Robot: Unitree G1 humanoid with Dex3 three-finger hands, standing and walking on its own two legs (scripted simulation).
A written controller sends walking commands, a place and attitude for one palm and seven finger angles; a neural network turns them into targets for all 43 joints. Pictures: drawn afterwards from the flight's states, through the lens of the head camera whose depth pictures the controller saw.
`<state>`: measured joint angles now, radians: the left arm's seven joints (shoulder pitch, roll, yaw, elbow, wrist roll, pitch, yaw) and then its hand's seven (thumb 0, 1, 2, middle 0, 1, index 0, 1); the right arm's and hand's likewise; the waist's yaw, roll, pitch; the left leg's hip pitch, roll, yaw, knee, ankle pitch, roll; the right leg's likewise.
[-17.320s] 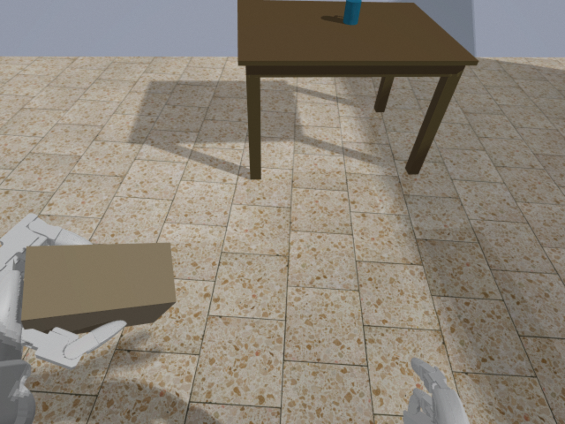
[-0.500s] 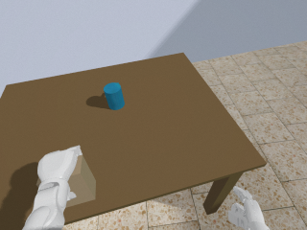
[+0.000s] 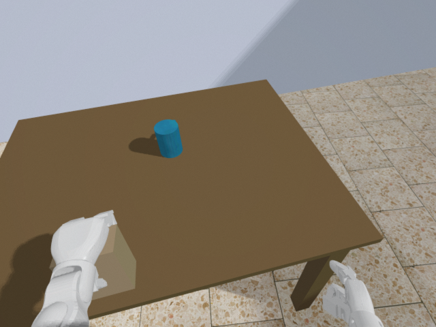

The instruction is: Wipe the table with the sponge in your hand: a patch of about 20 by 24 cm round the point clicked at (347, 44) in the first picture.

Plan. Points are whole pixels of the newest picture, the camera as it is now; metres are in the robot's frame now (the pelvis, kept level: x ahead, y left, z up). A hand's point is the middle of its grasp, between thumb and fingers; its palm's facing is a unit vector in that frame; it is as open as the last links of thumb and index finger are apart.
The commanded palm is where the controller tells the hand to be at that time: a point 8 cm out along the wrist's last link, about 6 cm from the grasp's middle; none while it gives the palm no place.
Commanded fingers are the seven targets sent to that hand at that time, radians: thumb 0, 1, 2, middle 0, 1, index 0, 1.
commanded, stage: move the sponge above the wiping area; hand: left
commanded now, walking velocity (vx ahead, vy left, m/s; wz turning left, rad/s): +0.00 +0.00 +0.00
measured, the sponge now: (102, 270) +0.21 +0.28 -0.04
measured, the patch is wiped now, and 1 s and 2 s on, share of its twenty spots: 0.00 0.00 0.05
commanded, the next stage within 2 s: lower the sponge onto the table in 0.04 s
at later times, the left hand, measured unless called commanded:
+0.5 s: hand (102, 252) +0.22 +0.27 +0.01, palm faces -0.08 -0.10 -0.99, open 10.7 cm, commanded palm +0.20 +0.26 +0.08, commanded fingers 0.00 0.10 1.30 -1.20 -1.60 -1.20 -1.60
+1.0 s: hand (109, 259) +0.22 +0.26 -0.01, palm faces -0.12 -0.10 -0.99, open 10.7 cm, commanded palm +0.20 +0.26 +0.05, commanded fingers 0.00 0.10 1.30 -1.20 -1.60 -1.20 -1.60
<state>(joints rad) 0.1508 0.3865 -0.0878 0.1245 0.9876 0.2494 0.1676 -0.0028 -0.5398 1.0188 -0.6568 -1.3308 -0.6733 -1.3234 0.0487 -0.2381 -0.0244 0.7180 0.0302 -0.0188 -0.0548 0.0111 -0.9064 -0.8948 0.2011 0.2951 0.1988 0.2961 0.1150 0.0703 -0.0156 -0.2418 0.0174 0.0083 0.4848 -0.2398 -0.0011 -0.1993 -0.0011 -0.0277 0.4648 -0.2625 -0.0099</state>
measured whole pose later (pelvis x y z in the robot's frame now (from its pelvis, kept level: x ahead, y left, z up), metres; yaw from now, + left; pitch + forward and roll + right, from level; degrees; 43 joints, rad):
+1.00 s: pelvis -0.01 -0.01 +0.00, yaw +0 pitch +0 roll +0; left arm 0.09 0.33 -0.12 0.25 1.01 0.24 0.22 0.00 -0.54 1.02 -0.66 -1.33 -0.67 -1.32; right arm 0.05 -0.23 -0.03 0.74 0.04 -0.01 -0.05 0.01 -0.91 -0.89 0.20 0.30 0.20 0.30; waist 0.10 0.07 -0.03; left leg -0.27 0.02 0.01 0.50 -0.23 -0.01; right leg -0.24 0.01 -0.02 0.50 -0.26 -0.02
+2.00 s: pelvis -0.02 -0.01 -0.02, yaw +0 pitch +7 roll +0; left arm -0.22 0.39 -0.04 0.61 1.04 0.22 0.27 0.00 -0.54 1.02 -0.66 -1.32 -0.68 -1.32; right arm 0.15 -0.26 -0.04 0.75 0.06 0.05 -0.07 0.01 -0.91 -0.89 0.20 0.30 0.20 0.30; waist 0.04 0.05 -0.09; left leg -0.49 0.03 -0.01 0.64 -0.27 -0.01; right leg -0.45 0.01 -0.04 0.63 -0.30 -0.02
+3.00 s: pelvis -0.02 +0.01 -0.03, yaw +0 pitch +15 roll -2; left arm -0.61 0.55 0.03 1.00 1.07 0.12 0.28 0.01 -0.55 1.02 -0.67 -1.32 -0.69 -1.31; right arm 0.25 -0.26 -0.04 0.75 0.06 0.09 -0.04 0.01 -0.91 -0.89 0.20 0.30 0.20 0.30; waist -0.04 0.03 -0.13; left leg -0.71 0.03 -0.01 0.76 -0.31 0.02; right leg -0.64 0.01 -0.04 0.69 -0.31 0.01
